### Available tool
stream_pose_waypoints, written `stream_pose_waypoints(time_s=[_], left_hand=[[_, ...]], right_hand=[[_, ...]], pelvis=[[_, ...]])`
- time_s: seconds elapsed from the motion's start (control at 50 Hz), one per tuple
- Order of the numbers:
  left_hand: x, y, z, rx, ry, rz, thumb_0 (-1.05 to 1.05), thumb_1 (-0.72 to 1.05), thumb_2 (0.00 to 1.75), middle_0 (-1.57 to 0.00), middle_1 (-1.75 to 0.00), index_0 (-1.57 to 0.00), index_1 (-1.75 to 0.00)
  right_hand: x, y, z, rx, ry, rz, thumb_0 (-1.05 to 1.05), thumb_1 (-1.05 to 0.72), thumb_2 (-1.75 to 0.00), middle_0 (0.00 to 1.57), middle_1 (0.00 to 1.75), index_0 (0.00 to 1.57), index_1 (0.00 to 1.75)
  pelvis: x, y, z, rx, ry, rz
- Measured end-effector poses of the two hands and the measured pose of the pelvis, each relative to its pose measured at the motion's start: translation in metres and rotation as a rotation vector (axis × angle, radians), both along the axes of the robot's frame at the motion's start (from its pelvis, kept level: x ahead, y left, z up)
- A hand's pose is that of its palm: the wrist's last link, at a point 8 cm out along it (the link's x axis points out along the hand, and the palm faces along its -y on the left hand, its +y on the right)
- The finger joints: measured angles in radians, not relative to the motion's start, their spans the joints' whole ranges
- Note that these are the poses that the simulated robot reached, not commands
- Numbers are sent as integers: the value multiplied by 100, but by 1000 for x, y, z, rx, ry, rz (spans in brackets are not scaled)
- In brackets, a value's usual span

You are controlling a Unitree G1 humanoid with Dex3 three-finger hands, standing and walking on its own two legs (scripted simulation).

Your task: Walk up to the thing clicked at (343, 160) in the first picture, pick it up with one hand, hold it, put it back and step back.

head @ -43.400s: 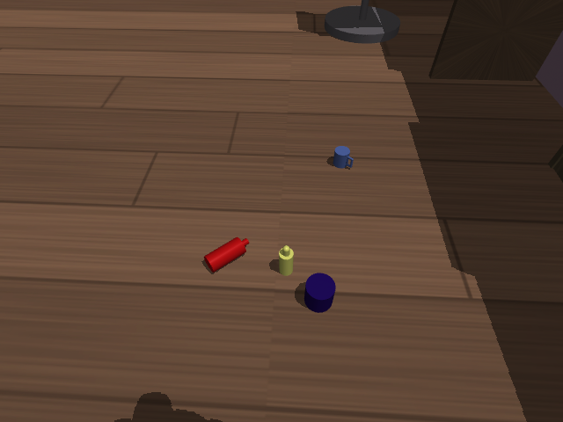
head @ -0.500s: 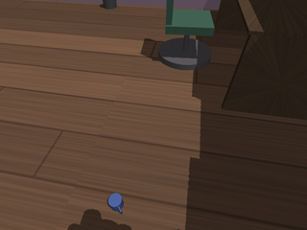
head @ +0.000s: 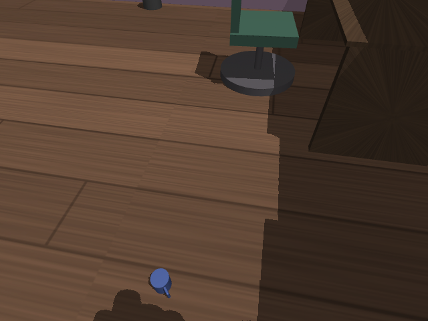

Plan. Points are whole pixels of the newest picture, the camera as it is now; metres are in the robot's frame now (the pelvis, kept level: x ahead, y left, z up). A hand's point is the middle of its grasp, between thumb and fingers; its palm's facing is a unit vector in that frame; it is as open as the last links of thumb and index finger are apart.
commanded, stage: stand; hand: left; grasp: from above
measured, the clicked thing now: (162, 284) +0.40 +0.25 -0.74
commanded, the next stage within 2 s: step back in 0.04 s
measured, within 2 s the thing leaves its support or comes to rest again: neither
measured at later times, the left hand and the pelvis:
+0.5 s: hand out of the picture +0.06 +0.28 -0.17, palm faces -0.04 -0.91 -0.41, open 7.4 cm; pelvis -0.07 +0.01 -0.03, yaw +1 degrees
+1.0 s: hand out of the picture -0.04 +0.27 -0.17, palm faces -0.09 -0.91 -0.40, open 7.4 cm; pelvis -0.16 +0.02 -0.03, yaw -4 degrees
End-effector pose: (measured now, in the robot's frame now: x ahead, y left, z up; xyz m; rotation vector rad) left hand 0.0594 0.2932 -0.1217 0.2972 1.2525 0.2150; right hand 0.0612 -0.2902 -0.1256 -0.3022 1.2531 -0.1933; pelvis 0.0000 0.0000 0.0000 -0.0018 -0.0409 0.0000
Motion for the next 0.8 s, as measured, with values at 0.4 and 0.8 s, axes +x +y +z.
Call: stream_pose_waypoints(time_s=[0.4, 0.8], left_hand=[[-10, 17, -7, 81, -68, -70, 1, 91, 90, -20, -30, -20, -30], [-57, 40, -16, 32, -71, -107, 1, 91, 90, -20, -30, -20, -30]], right_hand=[[-13, -31, -13, -52, -44, -4, 0, -91, -90, 20, 30, 20, 30], [-125, 12, 4, -97, 4, -27, 0, -90, -90, 21, 30, 20, 30]], pelvis=[[-56, -1, -25, 17, 10, -1], [-120, 31, -19, -19, 22, -34]])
